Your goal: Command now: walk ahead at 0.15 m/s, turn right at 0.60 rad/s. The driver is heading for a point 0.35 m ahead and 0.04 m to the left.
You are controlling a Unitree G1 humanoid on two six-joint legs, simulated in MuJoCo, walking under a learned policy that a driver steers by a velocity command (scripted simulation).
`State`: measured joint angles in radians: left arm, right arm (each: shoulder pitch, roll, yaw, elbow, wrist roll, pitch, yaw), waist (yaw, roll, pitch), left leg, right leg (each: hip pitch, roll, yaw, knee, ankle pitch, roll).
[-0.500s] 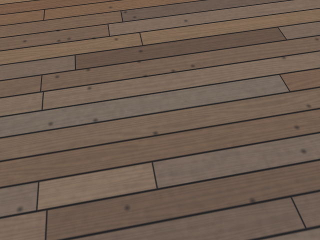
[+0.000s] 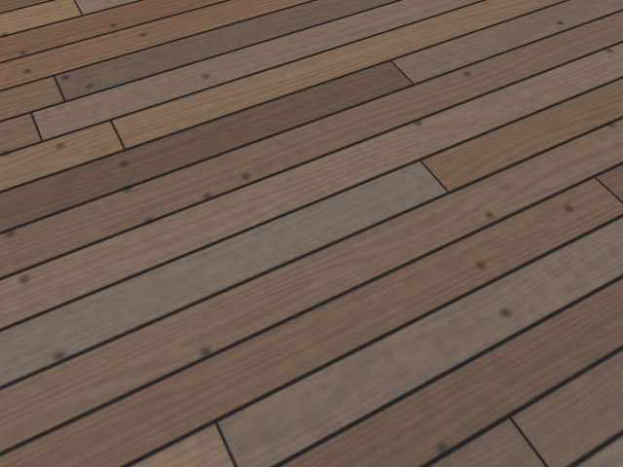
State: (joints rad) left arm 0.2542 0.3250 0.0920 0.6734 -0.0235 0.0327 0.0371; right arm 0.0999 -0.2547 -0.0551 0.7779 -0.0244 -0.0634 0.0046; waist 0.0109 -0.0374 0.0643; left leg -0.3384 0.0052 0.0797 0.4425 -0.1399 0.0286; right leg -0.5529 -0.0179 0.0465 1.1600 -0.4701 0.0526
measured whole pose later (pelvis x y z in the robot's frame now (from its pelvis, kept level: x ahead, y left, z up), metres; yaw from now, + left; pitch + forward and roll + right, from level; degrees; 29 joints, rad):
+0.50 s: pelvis +0.07 -0.04 +0.00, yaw -6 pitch +1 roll +0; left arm 0.10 0.22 0.03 0.69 0.02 0.01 0.01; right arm 0.15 -0.30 -0.05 0.88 0.01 0.02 0.00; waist -0.03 0.04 0.03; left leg -0.33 0.07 0.01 0.71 -0.38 -0.08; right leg -0.28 0.02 -0.01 0.48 -0.21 -0.03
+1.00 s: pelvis +0.06 -0.04 +0.01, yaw +10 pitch +2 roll +0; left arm 0.18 0.27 0.07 0.75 0.02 0.00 0.05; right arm 0.12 -0.33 -0.09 0.77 0.03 0.07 -0.01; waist 0.01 0.03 0.06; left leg -0.50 0.03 -0.02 1.00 -0.41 -0.10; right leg -0.21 -0.04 -0.13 0.42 -0.24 -0.03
